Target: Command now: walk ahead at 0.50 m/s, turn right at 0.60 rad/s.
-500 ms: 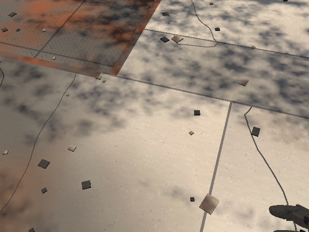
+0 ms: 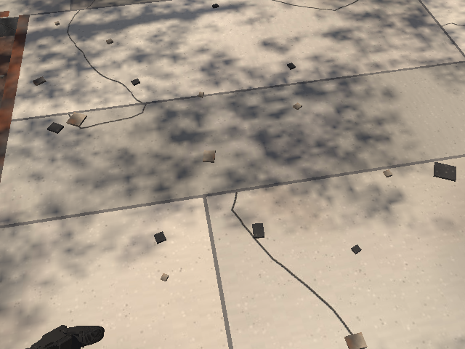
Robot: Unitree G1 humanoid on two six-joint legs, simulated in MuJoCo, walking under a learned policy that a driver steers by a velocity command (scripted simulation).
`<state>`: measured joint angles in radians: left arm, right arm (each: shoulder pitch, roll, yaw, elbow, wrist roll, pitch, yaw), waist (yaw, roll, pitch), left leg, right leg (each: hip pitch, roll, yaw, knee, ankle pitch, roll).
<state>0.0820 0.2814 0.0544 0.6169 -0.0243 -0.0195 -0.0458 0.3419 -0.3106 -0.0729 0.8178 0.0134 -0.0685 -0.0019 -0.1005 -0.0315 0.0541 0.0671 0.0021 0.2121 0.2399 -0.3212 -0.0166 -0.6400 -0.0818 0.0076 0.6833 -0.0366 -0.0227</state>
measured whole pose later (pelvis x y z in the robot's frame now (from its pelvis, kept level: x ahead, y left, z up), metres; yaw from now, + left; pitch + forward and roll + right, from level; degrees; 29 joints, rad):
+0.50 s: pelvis +0.29 -0.04 +0.00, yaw -17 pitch +2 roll +0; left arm 0.36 0.30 0.07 0.73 -0.03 -0.04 0.01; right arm 0.02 -0.29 -0.04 0.67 0.00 -0.10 0.03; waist 0.09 0.05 0.03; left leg -0.58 0.03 -0.10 0.53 0.04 -0.05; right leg -0.09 0.12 0.19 0.42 -0.34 -0.07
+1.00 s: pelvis +0.54 -0.12 +0.00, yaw -36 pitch +1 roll +3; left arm 0.09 0.28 0.06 0.62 -0.02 -0.02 -0.04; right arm 0.33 -0.31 -0.07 0.83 0.01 -0.07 0.00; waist -0.10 -0.03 0.06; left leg 0.07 0.00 0.21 0.23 -0.32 -0.02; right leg -0.64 -0.08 0.01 0.69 -0.03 -0.02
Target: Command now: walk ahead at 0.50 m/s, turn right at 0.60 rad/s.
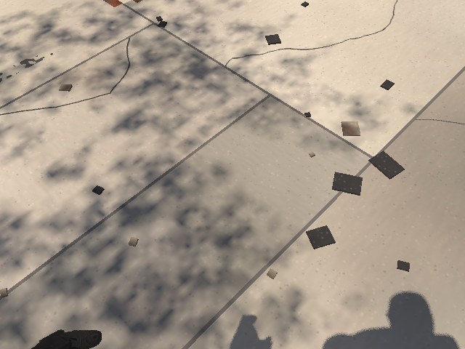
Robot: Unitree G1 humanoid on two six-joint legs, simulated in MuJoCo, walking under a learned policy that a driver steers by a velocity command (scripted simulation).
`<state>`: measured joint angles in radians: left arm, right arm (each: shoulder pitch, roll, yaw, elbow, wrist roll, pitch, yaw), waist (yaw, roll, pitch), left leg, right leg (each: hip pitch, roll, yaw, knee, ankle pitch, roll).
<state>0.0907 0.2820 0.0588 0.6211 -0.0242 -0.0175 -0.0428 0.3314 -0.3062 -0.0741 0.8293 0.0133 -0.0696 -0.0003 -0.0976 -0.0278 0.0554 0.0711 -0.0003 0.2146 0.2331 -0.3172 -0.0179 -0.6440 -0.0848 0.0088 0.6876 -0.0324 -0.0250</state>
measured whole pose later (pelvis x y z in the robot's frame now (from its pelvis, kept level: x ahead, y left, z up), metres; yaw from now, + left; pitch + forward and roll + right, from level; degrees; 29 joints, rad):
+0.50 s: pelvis +0.29 -0.05 +0.00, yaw -17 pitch +2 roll +0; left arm 0.37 0.29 0.07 0.73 -0.02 -0.04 0.02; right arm 0.01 -0.29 -0.04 0.68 0.00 -0.09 0.03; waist 0.09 0.05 0.04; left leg -0.59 0.03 -0.10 0.53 0.05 -0.06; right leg -0.08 0.12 0.18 0.40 -0.33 -0.08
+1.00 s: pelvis +0.55 -0.13 +0.00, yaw -32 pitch +2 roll +2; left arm 0.07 0.27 0.04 0.63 -0.02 -0.04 -0.03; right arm 0.37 -0.30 -0.07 0.86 0.02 -0.07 0.01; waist -0.11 -0.03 0.04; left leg 0.05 0.00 0.15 0.23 -0.30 -0.01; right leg -0.60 -0.08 0.03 0.63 -0.06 -0.02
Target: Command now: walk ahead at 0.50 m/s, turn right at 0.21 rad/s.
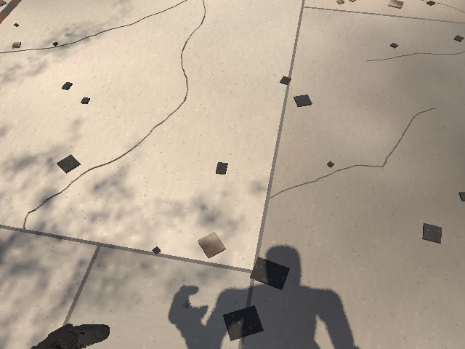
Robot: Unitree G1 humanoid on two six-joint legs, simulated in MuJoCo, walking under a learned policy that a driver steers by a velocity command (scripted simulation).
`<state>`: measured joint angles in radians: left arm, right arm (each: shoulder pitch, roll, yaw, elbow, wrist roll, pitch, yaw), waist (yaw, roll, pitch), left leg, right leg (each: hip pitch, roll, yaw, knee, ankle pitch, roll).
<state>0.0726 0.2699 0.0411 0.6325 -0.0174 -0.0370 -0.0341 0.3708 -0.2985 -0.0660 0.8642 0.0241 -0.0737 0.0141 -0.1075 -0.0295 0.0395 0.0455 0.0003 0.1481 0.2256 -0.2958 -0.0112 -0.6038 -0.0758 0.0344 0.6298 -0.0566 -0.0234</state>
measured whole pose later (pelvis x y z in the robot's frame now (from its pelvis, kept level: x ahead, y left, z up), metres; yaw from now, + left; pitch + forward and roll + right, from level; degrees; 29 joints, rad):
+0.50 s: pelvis +0.26 -0.03 +0.00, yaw -5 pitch +1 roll -2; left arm 0.35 0.29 0.07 0.83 -0.02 -0.04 0.02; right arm 0.02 -0.28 -0.03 0.74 -0.01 -0.07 0.02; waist 0.08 0.06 0.04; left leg -0.54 0.03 -0.06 0.51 0.05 -0.02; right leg -0.07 0.08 0.04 0.37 -0.32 -0.04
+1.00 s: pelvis +0.34 -0.06 -0.01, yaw -22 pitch +1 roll +3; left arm 0.27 0.30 0.09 0.76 -0.01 0.04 0.01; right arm 0.09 -0.31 -0.08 0.83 0.02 0.02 -0.01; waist 0.02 0.03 0.01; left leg -0.40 0.09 0.13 0.72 -0.40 -0.01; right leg -0.29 -0.02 -0.02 0.60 -0.37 -0.08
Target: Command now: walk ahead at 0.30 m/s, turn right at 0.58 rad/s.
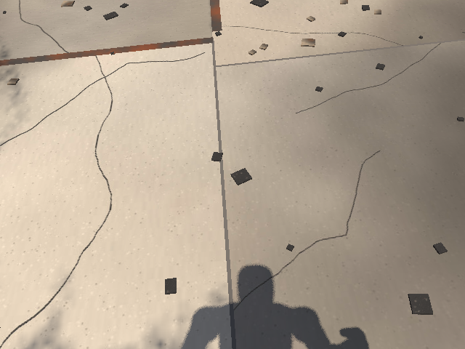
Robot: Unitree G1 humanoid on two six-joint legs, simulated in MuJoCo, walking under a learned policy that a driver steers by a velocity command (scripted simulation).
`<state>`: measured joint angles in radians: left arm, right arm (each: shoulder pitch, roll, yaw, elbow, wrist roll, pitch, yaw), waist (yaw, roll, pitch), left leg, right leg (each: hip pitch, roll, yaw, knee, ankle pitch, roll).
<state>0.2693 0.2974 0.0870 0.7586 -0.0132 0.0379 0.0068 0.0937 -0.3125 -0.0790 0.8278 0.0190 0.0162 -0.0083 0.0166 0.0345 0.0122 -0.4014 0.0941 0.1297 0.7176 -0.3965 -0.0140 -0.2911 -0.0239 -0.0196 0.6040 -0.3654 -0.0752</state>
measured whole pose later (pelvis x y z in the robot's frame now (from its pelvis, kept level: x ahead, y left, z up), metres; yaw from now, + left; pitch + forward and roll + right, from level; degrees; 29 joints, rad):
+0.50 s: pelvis +0.23 +0.01 -0.01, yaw -17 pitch +3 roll +2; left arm 0.44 0.28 0.07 0.82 -0.03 -0.02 0.04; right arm 0.00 -0.28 -0.06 0.76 0.00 -0.12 0.04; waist 0.08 -0.02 0.02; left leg -0.43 -0.04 0.01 0.53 -0.14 0.01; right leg -0.14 0.04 0.22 0.86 -0.54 -0.03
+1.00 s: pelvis +0.47 -0.14 -0.01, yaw -35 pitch +1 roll +1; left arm 0.12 0.31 0.07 0.61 -0.02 -0.03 -0.04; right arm 0.25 -0.31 -0.06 0.85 0.02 -0.07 0.01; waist -0.03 0.00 0.10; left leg -0.19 0.05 0.04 1.09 -0.48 -0.01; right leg -0.50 0.05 -0.04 0.65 -0.18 -0.11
